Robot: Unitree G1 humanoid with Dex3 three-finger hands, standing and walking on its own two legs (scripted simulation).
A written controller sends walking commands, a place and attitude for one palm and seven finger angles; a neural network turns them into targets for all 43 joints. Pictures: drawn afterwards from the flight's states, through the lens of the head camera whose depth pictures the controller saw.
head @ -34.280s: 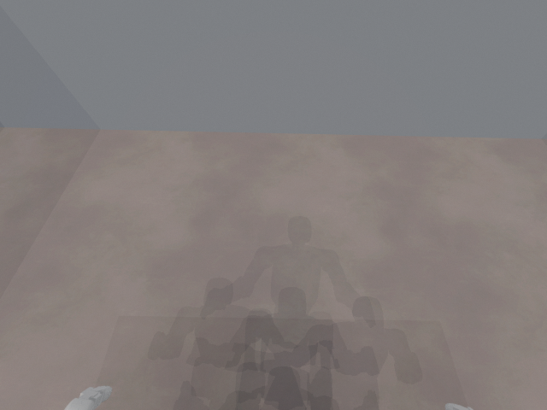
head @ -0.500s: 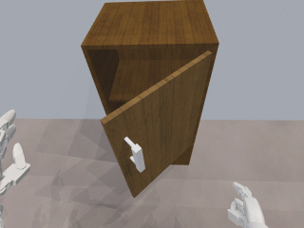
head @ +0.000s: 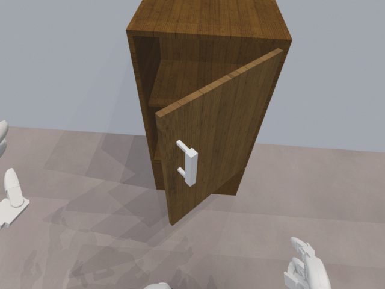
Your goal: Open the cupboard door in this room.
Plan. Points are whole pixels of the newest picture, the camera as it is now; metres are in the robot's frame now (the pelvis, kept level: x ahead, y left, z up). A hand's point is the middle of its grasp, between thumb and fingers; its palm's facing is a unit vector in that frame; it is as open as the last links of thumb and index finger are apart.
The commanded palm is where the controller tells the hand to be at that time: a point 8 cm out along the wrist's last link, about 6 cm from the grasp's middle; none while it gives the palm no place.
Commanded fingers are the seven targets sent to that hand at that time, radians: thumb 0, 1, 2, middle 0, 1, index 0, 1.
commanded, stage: step back with the hand held close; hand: left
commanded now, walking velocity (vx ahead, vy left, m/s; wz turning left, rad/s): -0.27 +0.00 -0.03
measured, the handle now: (185, 163) +0.41 +0.05 -0.02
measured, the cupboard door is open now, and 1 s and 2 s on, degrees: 45 45 45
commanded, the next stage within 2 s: stop stepping back and stand still in 0.40 s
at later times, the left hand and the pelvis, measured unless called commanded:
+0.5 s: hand out of the picture +0.10 +0.29 +0.18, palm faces +0.53 -0.70 -0.47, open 7.4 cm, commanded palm +0.02 +0.31 +0.19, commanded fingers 0.00 0.90 0.90 -0.20 -0.30 -0.20 -0.30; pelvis -0.09 +0.00 -0.01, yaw +5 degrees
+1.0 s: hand out of the picture +0.04 +0.22 +0.16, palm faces +0.37 -0.79 -0.48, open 7.4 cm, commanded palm -0.03 +0.26 +0.19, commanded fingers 0.00 0.90 0.90 -0.20 -0.30 -0.20 -0.30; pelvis -0.19 -0.03 +0.00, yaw -3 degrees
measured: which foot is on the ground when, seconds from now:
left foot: down 0.00-0.66, up 0.68-0.78, down 0.80-1.00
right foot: down 0.00-0.34, up 0.36-0.64, down 0.66-0.82, up 0.84-0.96, down 0.98-1.00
